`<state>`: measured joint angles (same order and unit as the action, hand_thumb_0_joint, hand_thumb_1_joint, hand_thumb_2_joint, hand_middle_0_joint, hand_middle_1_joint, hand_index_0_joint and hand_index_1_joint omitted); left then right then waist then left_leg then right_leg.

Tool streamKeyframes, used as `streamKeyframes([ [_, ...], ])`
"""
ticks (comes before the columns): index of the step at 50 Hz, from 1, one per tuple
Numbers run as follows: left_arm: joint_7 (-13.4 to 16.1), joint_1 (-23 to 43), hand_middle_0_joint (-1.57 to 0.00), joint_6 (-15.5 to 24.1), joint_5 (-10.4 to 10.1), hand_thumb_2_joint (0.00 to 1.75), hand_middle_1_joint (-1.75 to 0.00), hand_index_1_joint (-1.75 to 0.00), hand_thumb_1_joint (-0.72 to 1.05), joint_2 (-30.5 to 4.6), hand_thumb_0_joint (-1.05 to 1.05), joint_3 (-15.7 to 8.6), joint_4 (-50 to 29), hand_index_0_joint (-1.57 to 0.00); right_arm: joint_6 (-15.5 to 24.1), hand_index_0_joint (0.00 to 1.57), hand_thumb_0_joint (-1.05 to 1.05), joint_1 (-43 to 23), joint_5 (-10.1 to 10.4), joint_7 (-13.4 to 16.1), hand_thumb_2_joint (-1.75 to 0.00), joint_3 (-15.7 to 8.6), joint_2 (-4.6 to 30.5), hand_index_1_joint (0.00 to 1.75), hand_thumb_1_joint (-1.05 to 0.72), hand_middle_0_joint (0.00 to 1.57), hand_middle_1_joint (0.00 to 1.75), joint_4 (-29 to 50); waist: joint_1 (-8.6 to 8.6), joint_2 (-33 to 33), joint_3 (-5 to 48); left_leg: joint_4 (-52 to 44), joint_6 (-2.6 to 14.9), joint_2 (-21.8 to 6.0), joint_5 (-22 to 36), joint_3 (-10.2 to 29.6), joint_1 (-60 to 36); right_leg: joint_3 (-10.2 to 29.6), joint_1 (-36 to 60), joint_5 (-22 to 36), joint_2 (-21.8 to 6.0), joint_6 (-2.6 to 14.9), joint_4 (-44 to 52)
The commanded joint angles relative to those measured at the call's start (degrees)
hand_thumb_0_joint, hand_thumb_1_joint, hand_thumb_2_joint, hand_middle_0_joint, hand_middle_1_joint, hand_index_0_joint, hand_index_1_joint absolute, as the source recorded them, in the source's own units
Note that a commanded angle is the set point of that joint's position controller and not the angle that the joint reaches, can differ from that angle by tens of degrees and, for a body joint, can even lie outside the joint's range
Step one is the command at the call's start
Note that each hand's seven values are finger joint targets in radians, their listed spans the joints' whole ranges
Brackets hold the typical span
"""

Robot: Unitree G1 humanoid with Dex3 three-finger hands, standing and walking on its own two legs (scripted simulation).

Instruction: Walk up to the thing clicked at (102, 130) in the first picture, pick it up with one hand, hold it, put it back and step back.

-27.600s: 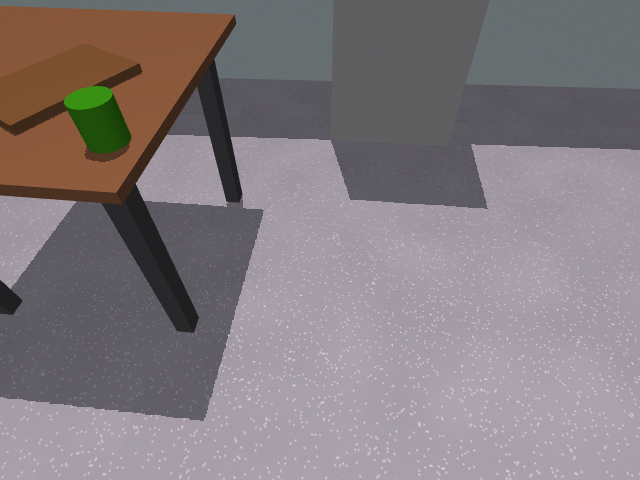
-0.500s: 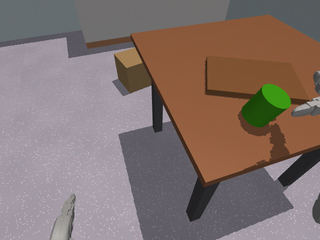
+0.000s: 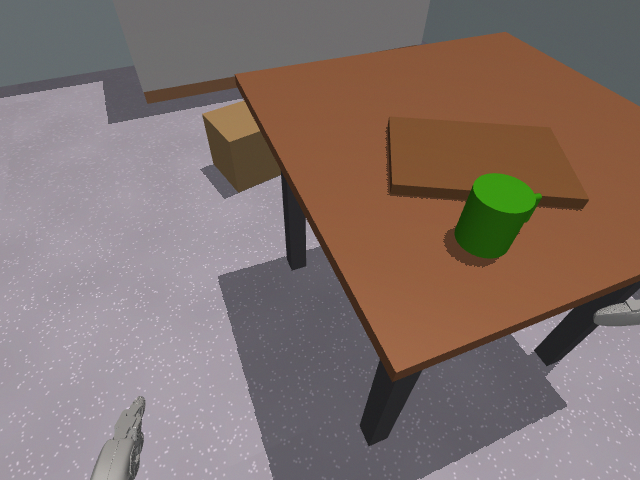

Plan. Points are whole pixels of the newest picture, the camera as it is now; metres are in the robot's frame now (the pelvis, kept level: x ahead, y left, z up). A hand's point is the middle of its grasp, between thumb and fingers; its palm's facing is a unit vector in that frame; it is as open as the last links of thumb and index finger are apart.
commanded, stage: sink last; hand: right
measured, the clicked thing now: (501, 214) +0.50 -0.29 +0.04
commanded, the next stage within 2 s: home in 0.76 s
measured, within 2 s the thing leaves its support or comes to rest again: neither
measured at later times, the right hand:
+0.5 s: hand (636, 407) +0.16 -0.23 +0.16, palm faces +0.40 +0.81 -0.42, open 17.4 cm
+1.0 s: hand out of the picture +0.16 -0.26 +0.13, palm faces +0.41 +0.81 -0.42, open 17.4 cm
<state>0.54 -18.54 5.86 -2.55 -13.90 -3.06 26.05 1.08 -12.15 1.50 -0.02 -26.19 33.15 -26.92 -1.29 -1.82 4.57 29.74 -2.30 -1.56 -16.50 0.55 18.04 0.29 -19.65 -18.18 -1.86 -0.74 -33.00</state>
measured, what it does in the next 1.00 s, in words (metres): stands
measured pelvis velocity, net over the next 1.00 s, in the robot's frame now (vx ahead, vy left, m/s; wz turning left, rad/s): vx -0.02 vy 0.02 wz -0.03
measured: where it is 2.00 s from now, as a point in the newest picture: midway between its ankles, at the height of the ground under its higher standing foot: outside the picture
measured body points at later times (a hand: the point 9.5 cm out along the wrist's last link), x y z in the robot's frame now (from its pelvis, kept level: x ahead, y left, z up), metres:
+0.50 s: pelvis -0.02 +0.02 +0.00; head -0.02 +0.05 +0.45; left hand +0.16 +0.26 -0.07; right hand +0.13 -0.27 +0.19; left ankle -0.02 +0.15 -0.73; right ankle -0.02 -0.12 -0.73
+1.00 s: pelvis -0.02 +0.02 +0.01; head -0.03 +0.03 +0.46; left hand +0.15 +0.27 -0.06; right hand +0.13 -0.30 +0.16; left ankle -0.02 +0.15 -0.73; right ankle -0.02 -0.12 -0.73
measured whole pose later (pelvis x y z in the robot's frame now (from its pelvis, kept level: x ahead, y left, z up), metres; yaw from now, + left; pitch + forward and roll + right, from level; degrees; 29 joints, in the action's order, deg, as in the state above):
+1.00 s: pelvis -0.02 +0.02 +0.01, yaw -2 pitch -3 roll +0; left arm 2.7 -17.0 7.0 -1.3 -11.3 -7.7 29.2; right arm 18.5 26.0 2.9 0.7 -21.5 18.9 10.6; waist -2.9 -1.7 -2.1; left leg 26.7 -1.4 -2.4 -14.7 -1.1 8.7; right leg 1.7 -8.9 -13.2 -1.0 -1.6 -25.3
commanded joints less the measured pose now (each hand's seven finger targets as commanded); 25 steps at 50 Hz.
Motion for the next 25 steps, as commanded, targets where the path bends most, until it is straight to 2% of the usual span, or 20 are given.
streamKeyframes([
  [1,0.84,0.19,-0.06,2.11,-0.54,0.05,-0.05,-0.05,-0.53,-10.56,0.00,-7.77,-7.74,-0.06,4.70,0.05,0.00,-2.98,1.89,1.60,-0.06,-2.96,12.87,0.05,0.49,0.06,0.05,34.44,-0.32,-7.72,10.07,-2.36,3.37,2.64,15.61,-4.60,-4.08,-2.22,11.23,22.27,0.32,-0.24,5.19],
  [3,1.42,0.83,-0.06,1.72,-0.36,0.05,-0.05,-0.05,-0.52,-10.88,0.00,-9.02,-6.59,-0.06,5.04,0.05,0.00,5.38,2.43,2.45,-0.05,-3.73,10.43,0.05,0.50,0.06,0.05,41.44,-0.90,-5.70,7.68,-2.51,3.24,2.51,15.97,-4.78,-5.62,-1.86,10.24,22.64,0.33,-0.10,5.57],
  [4,1.58,2.16,-0.06,1.98,-0.21,0.05,-0.05,-0.05,-0.53,-10.06,0.00,-8.39,-8.11,-0.06,5.48,0.05,0.00,7.22,2.49,2.77,-0.06,-3.88,9.36,0.05,0.50,0.06,0.05,45.60,-1.20,-5.55,7.88,-2.40,3.14,2.36,16.45,-4.70,-6.78,-1.86,10.42,22.91,0.47,-0.05,5.43],
  [5,1.95,3.97,-0.06,1.82,-0.02,0.04,-0.05,-0.05,-0.52,-10.68,0.00,-9.47,-8.86,-0.06,5.84,0.05,0.00,9.80,2.47,3.40,-0.05,-5.50,10.25,0.05,0.51,0.06,0.05,48.95,-1.76,-5.46,8.34,-2.56,3.09,2.07,16.92,-4.53,-8.21,-1.85,10.08,22.91,0.79,0.08,5.46],
  [7,2.46,4.92,-0.06,1.61,0.36,0.04,-0.05,-0.04,-0.51,-8.90,0.00,-8.47,-8.54,-0.06,6.99,0.05,0.00,16.44,2.48,4.01,-0.05,-5.20,7.67,0.05,0.53,0.06,0.05,54.86,-2.59,-5.87,7.66,-2.41,3.06,1.93,17.19,-4.49,-9.68,-1.72,10.19,23.37,0.92,-0.04,5.85],
  [8,2.36,3.24,-0.06,1.33,0.40,0.04,-0.05,-0.04,-0.51,-5.84,0.00,-6.38,-6.28,-0.06,7.41,0.05,0.00,19.93,2.58,4.03,-0.05,-4.72,5.61,0.06,0.54,0.06,0.06,54.64,-2.31,-6.03,5.45,-2.55,2.91,1.95,16.99,-4.43,-9.61,-1.88,9.46,23.10,0.96,-0.01,5.76],
  [9,2.34,4.24,-0.06,1.31,0.55,0.04,-0.05,-0.04,-0.51,-4.86,0.00,-5.79,-8.00,-0.06,8.06,0.05,0.00,23.43,2.61,4.03,-0.05,-3.97,3.61,0.06,0.54,0.06,0.06,57.88,-2.58,-5.45,6.18,-2.43,2.72,1.76,18.74,-4.43,-10.84,-2.03,9.55,24.69,1.19,0.10,5.39],
  [11,2.40,5.06,-0.05,1.04,0.75,0.03,-0.05,-0.04,-0.50,-3.13,0.00,-4.60,-7.52,-0.06,9.08,0.05,0.00,27.04,2.70,3.71,-0.05,-1.73,0.28,0.06,0.55,0.06,0.06,62.09,-2.23,-4.57,4.25,-2.84,2.32,1.39,18.74,-4.13,-10.86,-2.66,8.74,22.89,1.67,0.44,5.45],
  [12,2.47,4.57,-0.06,0.92,0.86,0.04,-0.05,-0.05,-0.50,-3.38,0.00,-5.06,-6.83,-0.06,9.44,0.05,0.00,30.34,2.53,3.64,-0.05,-1.50,-0.47,0.06,0.54,0.06,0.06,60.43,-1.84,-3.82,2.77,-3.12,2.21,1.29,17.82,-4.09,-10.47,-2.80,8.49,21.41,1.80,0.55,5.73],
  [13,2.56,4.37,-0.05,0.86,0.90,0.04,-0.06,-0.05,-0.50,-5.08,0.00,-6.58,-8.62,-0.06,9.92,0.05,0.00,31.57,2.66,3.47,-0.05,-1.49,-1.02,0.06,0.54,0.06,0.06,62.38,-1.39,-2.86,3.04,-3.49,2.13,1.35,16.74,-4.20,-10.32,-2.76,8.69,20.17,1.84,0.67,6.16],
  [14,2.58,4.40,-0.06,0.74,0.94,0.04,-0.06,-0.05,-0.50,-5.42,0.00,-7.09,-8.02,-0.06,10.44,0.05,0.00,32.91,2.74,3.26,-0.05,-1.33,-1.75,0.06,0.53,0.06,0.06,62.68,-1.40,-2.43,1.12,-3.94,2.05,1.23,15.02,-4.20,-9.44,-2.83,8.24,18.26,1.99,0.74,6.45],
  [15,2.62,2.13,-0.05,0.64,0.90,0.03,-0.06,-0.05,-0.50,-6.20,0.00,-8.49,-6.88,-0.06,10.61,0.05,0.00,35.26,2.84,2.88,-0.05,-0.47,-3.27,0.06,0.54,0.06,0.06,61.69,-0.45,-1.01,-0.97,-4.39,1.94,1.44,13.16,-4.54,-8.14,-2.70,8.05,16.37,1.88,0.94,7.12],
  [16,2.42,2.25,-0.05,0.56,0.87,0.04,-0.06,-0.05,-0.50,-5.88,0.00,-8.37,-6.01,-0.06,10.93,0.06,0.00,35.13,2.81,2.58,-0.05,-0.04,-3.95,0.06,0.54,0.06,0.06,61.31,-0.54,-0.91,-3.43,-4.98,1.97,1.45,10.32,-4.63,-7.08,-2.60,7.51,13.57,1.89,0.91,8.07],
  [17,2.41,1.67,-0.05,0.46,0.71,0.03,-0.06,-0.05,-0.49,-5.92,0.00,-9.27,-4.25,-0.06,11.27,0.06,0.00,33.82,2.93,2.30,-0.05,0.68,-4.67,0.06,0.54,0.06,0.06,60.90,0.33,-1.60,-5.93,-5.67,1.97,1.46,7.18,-4.49,-5.17,-2.65,7.46,10.09,1.93,1.00,8.98],
  [18,2.51,2.76,-0.06,0.64,0.86,0.03,-0.06,-0.05,-0.49,-6.49,0.00,-10.05,-5.35,-0.07,11.68,0.05,0.00,34.03,2.69,2.11,-0.05,0.69,-4.90,0.06,0.54,0.05,0.06,61.07,0.24,-0.97,-5.56,-5.81,1.93,1.26,6.56,-4.44,-5.07,-2.55,8.07,9.53,2.13,1.02,9.07],
  [19,2.35,3.07,-0.06,0.82,0.77,0.03,-0.06,-0.05,-0.49,-5.85,0.00,-9.48,-5.96,-0.07,12.26,0.05,0.00,33.39,2.75,1.90,-0.05,0.90,-5.23,0.06,0.54,0.05,0.06,60.52,0.30,1.79,-6.12,-6.25,1.72,1.26,5.35,-4.58,-4.78,-2.42,8.16,8.37,2.19,1.28,9.28],
  [21,2.65,3.61,-0.06,1.50,0.86,0.03,-0.06,-0.05,-0.49,-7.26,0.00,-10.94,-8.33,-0.07,13.22,0.06,0.00,33.65,2.66,1.72,-0.05,-0.20,-4.50,0.06,0.53,0.06,0.06,59.51,0.49,4.99,-5.34,-7.00,1.30,0.74,4.52,-4.35,-4.55,-2.62,8.99,7.85,2.71,1.62,8.89],
  [24,2.69,3.25,-0.05,1.84,0.92,0.03,-0.06,-0.05,-0.50,-6.64,0.00,-11.03,-8.07,-0.06,14.86,0.06,0.00,33.90,2.68,1.59,-0.05,-1.77,-3.50,0.06,0.55,0.05,0.06,58.76,-1.06,4.43,-5.21,-7.26,1.35,0.17,3.73,-4.05,-4.75,-2.68,9.49,7.99,3.15,1.64,9.10],
  [25,2.66,3.85,-0.06,2.05,0.94,0.03,-0.06,-0.05,-0.50,-6.38,0.00,-10.75,-8.17,-0.06,15.42,0.06,0.00,33.57,2.71,1.61,-0.05,-1.43,-3.98,0.06,0.55,0.05,0.06,57.88,-1.10,3.28,-5.32,-7.26,1.52,0.21,3.11,-3.94,-4.77,-2.64,9.40,7.43,3.11,1.52,9.53],
])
